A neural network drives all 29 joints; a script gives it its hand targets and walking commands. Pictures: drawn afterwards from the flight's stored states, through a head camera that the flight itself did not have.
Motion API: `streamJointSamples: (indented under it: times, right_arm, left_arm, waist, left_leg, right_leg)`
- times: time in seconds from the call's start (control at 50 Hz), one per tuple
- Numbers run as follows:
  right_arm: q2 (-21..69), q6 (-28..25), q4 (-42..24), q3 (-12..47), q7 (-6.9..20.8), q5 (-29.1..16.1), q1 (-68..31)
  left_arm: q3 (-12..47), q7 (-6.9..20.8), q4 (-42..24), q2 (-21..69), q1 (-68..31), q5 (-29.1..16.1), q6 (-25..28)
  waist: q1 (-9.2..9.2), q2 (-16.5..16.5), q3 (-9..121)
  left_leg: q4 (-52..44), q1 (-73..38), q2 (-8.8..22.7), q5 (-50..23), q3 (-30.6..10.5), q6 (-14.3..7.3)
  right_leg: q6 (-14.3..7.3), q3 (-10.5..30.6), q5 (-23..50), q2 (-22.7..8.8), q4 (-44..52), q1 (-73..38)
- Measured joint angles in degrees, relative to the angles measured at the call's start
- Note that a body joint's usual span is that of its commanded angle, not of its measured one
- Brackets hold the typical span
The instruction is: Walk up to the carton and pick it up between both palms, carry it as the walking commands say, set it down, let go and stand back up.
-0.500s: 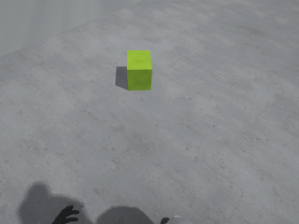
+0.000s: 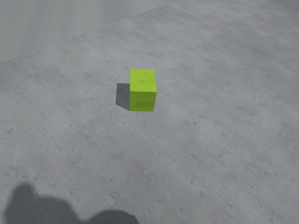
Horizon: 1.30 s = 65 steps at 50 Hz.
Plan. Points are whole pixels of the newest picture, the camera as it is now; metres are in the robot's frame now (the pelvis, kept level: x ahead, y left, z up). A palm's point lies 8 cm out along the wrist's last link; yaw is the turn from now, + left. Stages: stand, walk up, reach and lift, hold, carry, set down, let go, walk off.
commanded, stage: walk up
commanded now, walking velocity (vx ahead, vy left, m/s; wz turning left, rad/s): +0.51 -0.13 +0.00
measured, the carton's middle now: (141, 90) +1.25 -0.01 -0.65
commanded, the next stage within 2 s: none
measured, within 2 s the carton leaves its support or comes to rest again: neither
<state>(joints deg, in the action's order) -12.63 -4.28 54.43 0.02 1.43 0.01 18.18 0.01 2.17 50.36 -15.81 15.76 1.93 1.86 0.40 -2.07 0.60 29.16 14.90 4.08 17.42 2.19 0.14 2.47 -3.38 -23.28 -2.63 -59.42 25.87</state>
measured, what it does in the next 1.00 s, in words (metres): walks ahead: right foot, then left foot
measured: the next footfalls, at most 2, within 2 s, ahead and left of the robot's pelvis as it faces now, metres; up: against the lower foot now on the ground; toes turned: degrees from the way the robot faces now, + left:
right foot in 0.30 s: +0.30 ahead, -0.16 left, +0.00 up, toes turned -5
left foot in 0.78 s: +0.43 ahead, +0.15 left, +0.00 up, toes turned +6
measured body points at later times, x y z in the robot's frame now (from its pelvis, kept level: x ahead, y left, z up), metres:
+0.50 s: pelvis +0.23 -0.05 +0.00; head +0.23 -0.08 +0.45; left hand +0.27 +0.22 -0.12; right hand +0.31 -0.29 -0.16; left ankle +0.15 +0.11 -0.65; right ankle +0.26 -0.15 -0.74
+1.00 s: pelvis +0.44 +0.01 +0.00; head +0.47 +0.05 +0.45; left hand +0.53 +0.26 -0.15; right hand +0.40 -0.24 -0.12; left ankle +0.39 +0.14 -0.74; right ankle +0.45 -0.14 -0.66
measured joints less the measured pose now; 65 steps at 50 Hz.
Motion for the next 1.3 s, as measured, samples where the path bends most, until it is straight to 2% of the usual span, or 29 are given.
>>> streamJointSamples:
  times: [0.14,0.2,0.26,0.3,0.32,0.36,0.4,0.5,0.58,0.64,0.72,0.76,0.78,0.86,0.92,1.02,1.06,1.14,1.18,1.2,1.26,1.3]
  right_arm:
    - [0.03,0.22,3.30,0.02,-0.72,0.00,12.01]
    - [0.04,0.73,3.73,0.02,-0.86,0.00,14.01]
    - [0.05,1.03,3.96,0.01,-1.24,0.00,13.66]
    - [0.03,1.17,4.21,0.02,-1.33,0.01,12.74]
    - [-0.07,1.38,4.40,0.01,-1.33,0.01,11.42]
    - [-0.11,2.15,4.27,0.01,-1.33,0.01,7.33]
    - [-0.17,2.44,3.15,0.01,-1.20,0.00,3.38]
    - [-0.28,3.38,0.00,0.03,0.11,0.00,-5.89]
    - [-0.29,4.10,-0.98,0.03,1.05,0.00,-10.50]
    - [-0.30,4.38,-1.10,0.03,1.66,0.00,-12.49]
    - [-0.31,3.35,-1.22,0.03,1.88,0.00,-13.87]
    - [-0.36,1.94,-1.23,0.01,1.56,-0.01,-13.31]
    - [-0.29,0.95,-1.10,0.01,1.18,-0.01,-12.70]
    - [0.64,0.01,-0.24,0.02,0.58,0.00,-5.61]
    - [0.65,0.02,0.75,0.03,-0.17,0.00,1.00]
    - [0.67,0.29,2.48,0.04,-0.49,0.00,9.43]
    - [0.68,0.73,2.69,0.04,-0.65,0.01,11.16]
    - [0.69,1.54,2.78,0.04,-0.95,0.01,11.03]
    - [0.66,1.64,2.81,0.03,-1.04,0.01,10.36]
    - [0.44,1.90,3.03,0.02,-1.19,0.01,9.01]
    - [0.28,3.35,2.64,0.03,-1.44,0.01,3.94]
    - [0.16,4.13,1.78,0.03,-1.44,0.00,0.65]
  left_arm:
    - [0.02,0.01,-0.02,-0.04,-6.11,-0.03,-1.01]
    - [0.03,0.19,-0.05,-0.06,-8.40,-0.39,-1.11]
    - [0.04,0.27,-0.03,-0.06,-9.93,-0.51,-1.04]
    - [0.04,0.26,-0.03,-0.07,-9.66,-0.45,-0.36]
    - [0.03,0.22,0.03,0.05,-9.35,-0.20,0.01]
    - [0.03,0.22,0.22,0.34,-7.63,-0.09,0.07]
    - [0.04,0.16,0.30,0.35,-5.32,-0.09,0.08]
    - [0.05,-0.26,0.89,0.37,1.18,-0.28,0.14]
    - [0.04,-0.36,0.94,0.38,5.29,-0.31,0.41]
    - [0.05,-0.54,0.94,0.39,7.48,-0.31,0.59]
    - [0.04,-0.55,0.91,0.40,8.32,-0.29,0.58]
    - [0.04,-0.55,0.92,0.41,8.41,-0.41,0.58]
    - [0.02,-0.59,1.04,0.33,8.34,-0.60,0.57]
    - [0.00,-0.73,1.01,0.11,4.72,-0.56,0.40]
    - [0.00,-0.72,0.96,0.09,0.42,-0.56,0.36]
    - [0.02,-0.27,0.97,0.06,-5.54,-0.56,-0.64]
    - [0.03,-0.09,0.95,0.04,-7.21,-0.60,-0.91]
    - [0.04,0.06,0.96,0.03,-8.90,-0.75,-0.91]
    - [0.04,0.06,0.97,0.04,-8.60,-0.68,-0.46]
    - [0.05,0.05,1.08,0.34,-8.38,-0.55,-0.26]
    - [0.04,0.04,1.11,0.97,-6.55,-0.51,-0.23]
    - [0.03,-0.30,1.10,0.97,-4.92,-0.51,-0.23]
  waist:
    - [-0.05,-0.80,-0.06]
    - [-0.05,-0.74,-0.09]
    - [-0.07,-0.12,-0.02]
    - [-0.15,0.36,-0.61]
    - [-0.19,0.84,-1.61]
    - [-0.25,1.73,-2.65]
    - [-0.21,1.82,-2.75]
    - [-0.12,2.36,-2.72]
    - [-0.08,2.79,-2.71]
    - [-0.05,2.82,-2.69]
    - [0.00,2.73,-2.29]
    - [0.05,2.75,-2.14]
    - [0.04,2.72,-2.16]
    - [0.11,0.60,-1.50]
    - [0.04,-0.41,-1.38]
    - [0.00,-0.88,-1.30]
    - [-0.03,-0.76,-1.28]
    - [-0.07,-0.08,-1.03]
    - [-0.10,0.35,-1.40]
    - [-0.12,1.11,-2.28]
    - [-0.17,2.31,-3.28]
    - [-0.13,2.52,-3.33]
  left_leg:
    - [-4.06,-7.42,-0.02,3.31,0.06,0.12]
    - [-6.00,-10.59,-0.07,4.78,0.10,0.84]
    - [-6.10,-12.44,-0.07,7.14,0.19,1.84]
    - [-0.90,-12.83,-0.06,10.44,0.29,1.93]
    - [6.15,-11.58,0.33,11.73,0.29,1.93]
    - [22.81,-6.52,0.10,12.39,-0.12,1.93]
    - [33.03,-1.19,-0.61,9.70,-0.20,1.93]
    - [35.58,6.81,-0.55,1.16,-0.35,1.93]
    - [33.36,9.50,-0.34,-2.58,-0.38,1.92]
    - [27.55,9.71,-0.33,-2.79,-0.42,1.92]
    - [11.83,9.63,-0.32,-1.69,-0.31,1.92]
    - [2.49,7.75,-0.31,-4.00,0.33,1.92]
    - [0.96,7.07,0.03,-6.46,0.41,1.86]
    - [2.27,4.46,0.64,-2.79,0.84,1.15]
    - [-0.85,0.90,1.13,-2.07,0.94,1.15]
    - [-3.28,-4.05,1.11,0.14,0.99,1.32]
    - [-4.09,-5.99,1.12,1.17,1.02,1.69]
    - [-3.96,-8.03,1.08,4.02,1.46,3.09]
    - [0.36,-8.35,1.10,7.44,1.53,3.19]
    - [5.68,-7.70,1.43,9.25,1.51,3.19]
    - [23.46,-2.90,0.38,12.46,1.41,3.19]
    - [28.64,-0.24,-0.28,10.53,1.32,3.19]
  right_leg:
    - [0.00,0.08,7.70,-1.19,-0.18,10.45]
    - [-0.01,0.08,11.60,-1.11,9.09,10.62]
    - [0.00,-0.40,11.95,-0.53,20.24,8.74]
    - [-0.16,-1.40,12.63,-0.24,25.22,4.51]
    - [-1.37,-1.68,14.90,-0.14,23.80,3.52]
    - [-3.66,-1.87,12.09,0.25,21.10,1.18]
    - [-4.30,-1.87,9.98,-0.33,22.94,-2.69]
    - [-3.73,-1.23,9.27,-2.03,28.80,-10.63]
    - [-2.86,-0.86,7.77,-2.87,31.66,-15.27]
    - [-1.95,-0.90,6.36,-3.49,33.13,-17.82]
    - [-0.65,-1.52,3.92,-3.25,33.40,-18.14]
    - [0.07,-1.79,1.93,-2.83,31.84,-17.94]
    - [0.10,-1.72,0.12,-2.75,27.46,-16.50]
    - [0.11,0.24,-2.06,-0.89,3.44,-5.90]
    - [0.10,0.39,-0.07,-0.70,-1.62,0.98]
    - [0.10,0.44,6.26,-1.90,-0.37,8.33]
    - [0.10,0.48,8.84,-2.00,4.73,8.69]
    - [0.10,0.12,11.41,-1.60,20.65,6.45]
    - [-0.35,-0.80,14.50,-1.42,26.31,2.73]
    - [-1.68,-1.01,15.77,-1.16,24.57,2.26]
    - [-3.82,-1.19,11.77,-1.05,23.32,-1.12]
    - [-3.90,-1.22,11.20,-1.63,25.53,-3.95]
